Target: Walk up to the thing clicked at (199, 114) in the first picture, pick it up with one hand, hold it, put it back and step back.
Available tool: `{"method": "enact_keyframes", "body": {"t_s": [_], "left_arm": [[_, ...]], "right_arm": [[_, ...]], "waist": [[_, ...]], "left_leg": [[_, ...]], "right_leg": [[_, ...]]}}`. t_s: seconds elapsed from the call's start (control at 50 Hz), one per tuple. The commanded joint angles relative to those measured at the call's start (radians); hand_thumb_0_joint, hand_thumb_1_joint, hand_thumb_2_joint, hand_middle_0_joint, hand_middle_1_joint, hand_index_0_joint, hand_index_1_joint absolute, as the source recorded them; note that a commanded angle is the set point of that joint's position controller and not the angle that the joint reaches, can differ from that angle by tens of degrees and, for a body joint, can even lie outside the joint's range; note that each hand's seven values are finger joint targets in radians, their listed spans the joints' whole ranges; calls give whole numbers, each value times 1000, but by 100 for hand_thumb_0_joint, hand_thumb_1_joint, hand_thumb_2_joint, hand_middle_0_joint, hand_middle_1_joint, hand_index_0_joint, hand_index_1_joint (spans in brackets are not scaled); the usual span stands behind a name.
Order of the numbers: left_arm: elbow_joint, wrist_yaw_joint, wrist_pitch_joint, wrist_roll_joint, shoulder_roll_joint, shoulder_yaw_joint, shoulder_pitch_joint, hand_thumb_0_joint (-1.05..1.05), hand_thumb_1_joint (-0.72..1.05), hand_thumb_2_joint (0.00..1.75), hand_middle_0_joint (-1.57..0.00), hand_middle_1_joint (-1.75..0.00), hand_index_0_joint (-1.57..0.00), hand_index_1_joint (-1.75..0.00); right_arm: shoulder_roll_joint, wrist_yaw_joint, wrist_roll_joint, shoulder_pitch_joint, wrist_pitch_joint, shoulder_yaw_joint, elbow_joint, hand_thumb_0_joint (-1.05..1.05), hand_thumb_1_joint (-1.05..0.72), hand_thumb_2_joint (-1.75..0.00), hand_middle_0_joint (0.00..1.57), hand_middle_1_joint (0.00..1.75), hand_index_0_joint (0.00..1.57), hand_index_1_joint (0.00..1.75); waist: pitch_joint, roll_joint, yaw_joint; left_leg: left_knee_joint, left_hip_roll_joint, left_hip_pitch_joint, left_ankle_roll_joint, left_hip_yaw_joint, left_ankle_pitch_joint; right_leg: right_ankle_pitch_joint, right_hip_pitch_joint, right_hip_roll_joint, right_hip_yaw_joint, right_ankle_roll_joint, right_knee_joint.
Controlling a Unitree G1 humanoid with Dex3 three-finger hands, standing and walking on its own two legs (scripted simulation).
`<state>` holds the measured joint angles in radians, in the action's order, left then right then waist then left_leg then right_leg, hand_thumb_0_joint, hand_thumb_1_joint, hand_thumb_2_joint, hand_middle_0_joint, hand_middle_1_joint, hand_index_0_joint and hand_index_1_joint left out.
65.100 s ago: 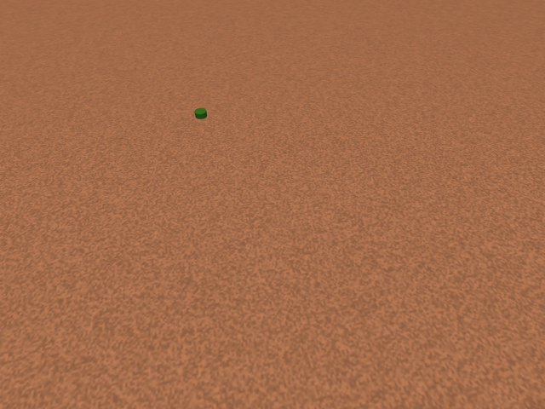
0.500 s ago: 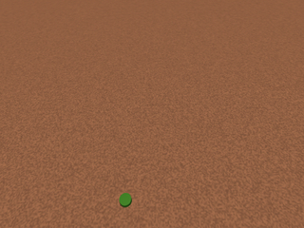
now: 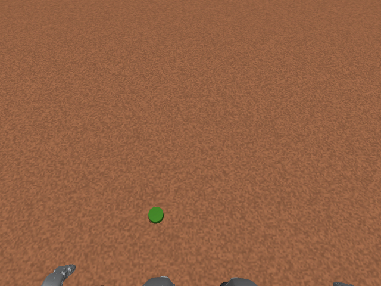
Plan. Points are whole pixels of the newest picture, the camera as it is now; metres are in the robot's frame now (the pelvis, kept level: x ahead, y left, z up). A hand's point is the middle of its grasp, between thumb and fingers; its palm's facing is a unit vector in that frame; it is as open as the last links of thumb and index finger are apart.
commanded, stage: step back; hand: left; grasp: from above
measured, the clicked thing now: (156, 215) +0.48 +0.19 -0.75
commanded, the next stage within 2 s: none
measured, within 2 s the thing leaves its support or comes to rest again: neither
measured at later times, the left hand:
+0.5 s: hand out of the picture +0.02 +0.28 -0.16, palm faces -0.13 -0.91 -0.41, open 7.4 cm
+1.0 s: hand out of the picture -0.12 +0.27 -0.15, palm faces -0.03 -0.94 -0.35, open 7.4 cm
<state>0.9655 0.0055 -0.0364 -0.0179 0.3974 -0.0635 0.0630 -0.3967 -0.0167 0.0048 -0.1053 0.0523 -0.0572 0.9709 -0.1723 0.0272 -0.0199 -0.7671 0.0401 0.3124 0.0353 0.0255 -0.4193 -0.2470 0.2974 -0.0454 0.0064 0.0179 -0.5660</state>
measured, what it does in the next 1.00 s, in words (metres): walks backwards: left foot, then right foot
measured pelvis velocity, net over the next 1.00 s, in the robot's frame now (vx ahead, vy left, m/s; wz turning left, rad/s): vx -0.26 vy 0.02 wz -0.01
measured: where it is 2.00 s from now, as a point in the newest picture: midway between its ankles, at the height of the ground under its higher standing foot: outside the picture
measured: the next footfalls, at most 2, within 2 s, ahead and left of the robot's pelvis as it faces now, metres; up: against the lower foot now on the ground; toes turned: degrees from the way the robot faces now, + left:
left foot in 0.02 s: +0.02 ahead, +0.11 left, +0.00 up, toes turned -1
right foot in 0.52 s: -0.08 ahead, -0.09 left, +0.00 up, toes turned -2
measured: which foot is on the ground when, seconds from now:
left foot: up 0.00-0.00, down 0.02-0.56, up 0.58-0.94, down 0.96-1.00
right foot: down 0.00-0.04, up 0.06-0.50, down 0.52-1.00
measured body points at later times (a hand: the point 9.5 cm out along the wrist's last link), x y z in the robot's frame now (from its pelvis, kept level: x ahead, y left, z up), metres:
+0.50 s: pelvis -0.10 +0.02 -0.01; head -0.04 +0.01 +0.43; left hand +0.03 +0.33 -0.13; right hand -0.02 -0.29 -0.13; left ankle -0.02 +0.11 -0.73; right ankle -0.12 -0.09 -0.73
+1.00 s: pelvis -0.26 +0.02 -0.01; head -0.20 +0.03 +0.43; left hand -0.12 +0.32 -0.13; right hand -0.19 -0.31 -0.12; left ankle -0.27 +0.13 -0.73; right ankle -0.13 -0.09 -0.73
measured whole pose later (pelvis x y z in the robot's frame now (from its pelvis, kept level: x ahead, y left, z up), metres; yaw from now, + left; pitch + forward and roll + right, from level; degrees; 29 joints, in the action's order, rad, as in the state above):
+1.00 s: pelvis -0.26 +0.02 -0.01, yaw +0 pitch -4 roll +2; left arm 0.76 0.00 -0.07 -0.03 0.38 -0.07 0.11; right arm -0.37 0.01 -0.02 -0.18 0.04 -0.04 0.90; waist -0.20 0.07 0.00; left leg -0.66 0.06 0.21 0.02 0.02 -0.38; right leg -0.16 0.44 -0.02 -0.02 -0.04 -0.62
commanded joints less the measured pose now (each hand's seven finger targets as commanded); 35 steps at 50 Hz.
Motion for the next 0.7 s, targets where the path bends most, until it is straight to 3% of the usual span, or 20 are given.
{"method": "enact_keyframes", "body": {"t_s": [0.0,0.02,0.04,0.06,0.1,0.14,0.16,0.24,0.34,0.44,0.46,0.48,0.5,0.52,0.54,0.56,0.58,0.62,0.64,0.68], "left_arm": [[-149,21,-4,22,174,-31,-69,0,90,90,-20,-30,-20,-30],[-160,28,-8,28,133,-25,-70,0,90,90,-20,-30,-20,-30],[-141,37,-23,23,143,-27,-10,0,90,90,-20,-30,-20,-30],[-141,43,-23,18,142,-20,17,0,90,90,-20,-30,-20,-30],[-130,48,-21,16,171,-30,-8,0,90,90,-20,-30,-20,-30],[-120,41,-23,25,175,-31,52,0,90,90,-20,-30,-20,-30],[-123,40,-21,20,180,-35,66,0,90,90,-20,-30,-20,-30],[-151,32,-12,3,171,-42,48,0,90,90,-20,-30,-20,-30],[-171,26,-7,-5,168,-52,71,0,90,90,-20,-30,-20,-30],[-157,5,2,-14,167,-66,124,0,90,90,-20,-30,-20,-30],[-143,3,3,-14,153,-64,172,0,90,90,-20,-30,-20,-30],[-125,2,7,-16,150,-66,220,0,90,90,-20,-30,-20,-30],[-121,3,14,-22,171,-72,233,0,90,90,-20,-30,-20,-30],[-141,3,17,-26,221,-86,202,0,90,90,-20,-30,-20,-30],[-171,1,15,-17,292,-98,138,0,90,90,-20,-30,-20,-30],[-212,5,20,-27,303,-97,67,0,90,90,-20,-30,-20,-30],[-228,8,21,-22,266,-93,43,0,90,90,-20,-30,-20,-30],[-245,16,25,-16,197,-76,5,0,90,90,-20,-30,-20,-30],[-243,18,23,-17,188,-79,-2,0,90,90,-20,-30,-20,-30],[-258,16,23,-20,192,-81,43,0,90,90,-20,-30,-20,-30]], "right_arm": [[-211,20,-31,-101,-34,-64,-56,0,-90,-90,20,30,20,30],[-258,25,-42,-119,-41,-75,-59,0,-90,-90,20,30,20,30],[-264,28,-48,-103,-42,-76,-70,0,-90,-90,20,30,20,30],[-290,32,-36,-92,-43,-80,-90,0,-90,-90,20,30,20,30],[-265,45,-31,-26,-43,-80,-114,0,-90,-90,20,30,20,30],[-216,57,-34,15,-48,-66,-138,0,-90,-90,20,30,20,30],[-200,59,-30,11,-48,-62,-144,0,-90,-90,20,30,20,30],[-190,65,-21,-68,-51,-68,-139,0,-90,-90,20,30,20,30],[-219,60,-29,-74,-52,-78,-160,0,-90,-90,20,30,20,30],[-241,45,-28,-25,-50,-76,-177,0,-90,-90,20,30,20,30],[-241,44,-25,4,-47,-73,-179,0,-90,-90,20,30,20,30],[-239,41,-20,35,-42,-70,-184,0,-90,-90,20,30,20,30],[-218,38,-14,38,-39,-62,-184,0,-90,-90,20,30,20,30],[-187,36,-10,41,-38,-52,-191,0,-90,-90,20,30,20,30],[-157,43,-6,62,-31,-47,-189,0,-90,-90,20,30,20,30],[-174,49,-15,34,-24,-55,-171,0,-90,-90,20,30,20,30],[-192,44,-13,-19,-25,-56,-148,0,-90,-90,20,30,20,30],[-178,39,0,-61,-23,-46,-117,0,-90,-90,20,30,20,30],[-172,43,2,-79,-24,-39,-109,0,-90,-90,20,30,20,30],[-180,50,-2,-91,-29,-31,-117,0,-90,-90,20,30,20,30]], "waist": [[220,-117,-24],[207,-274,-25],[230,-169,5],[245,-201,-10],[224,-217,-11],[218,-195,34],[218,-179,34],[201,-129,-10],[229,-123,-21],[231,-133,4],[242,-125,33],[243,-117,59],[237,-38,61],[190,109,49],[120,262,69],[84,239,55],[71,183,34],[83,68,4],[104,62,-2],[148,55,32]], "left_leg": [[370,-156,-161,2,149,661],[371,-262,-288,32,312,951],[339,-306,-290,76,312,960],[332,-343,-288,93,321,1045],[355,-307,-255,64,293,901],[307,-241,-292,46,182,906],[299,-233,-308,45,172,897],[311,-232,-340,29,162,815],[309,-332,-328,166,226,698],[333,-324,-175,169,231,458],[313,-320,-156,153,213,414],[281,-305,-97,125,192,385],[220,-245,-27,79,150,323],[87,-121,96,9,66,167],[-134,48,119,-38,-18,-134],[-328,51,69,-46,85,-211],[-385,43,51,-42,118,-166],[-401,92,105,-35,157,-69],[-395,105,123,-40,149,-46],[-425,107,132,-55,124,-45]], "right_leg": [[259,-19,-4,58,-79,-213],[-252,178,137,78,-59,-322],[-370,188,147,162,-58,-437],[-394,197,155,176,-56,-482],[-330,207,149,231,-51,-546],[-231,235,145,219,-44,-583],[-213,229,144,202,-36,-584],[-196,207,135,168,-8,-458],[-253,130,82,116,-11,-311],[-210,-11,74,56,-43,-155],[-149,-53,59,49,-57,-45],[-57,-121,54,50,-72,47],[27,-148,13,139,-95,101],[100,-145,-110,340,-167,177],[114,8,-284,523,-287,286],[114,138,-343,586,-349,294],[120,160,-325,546,-334,294],[260,52,-169,297,-216,230],[292,12,-133,241,-168,204],[298,-67,-129,246,-201,175]]}}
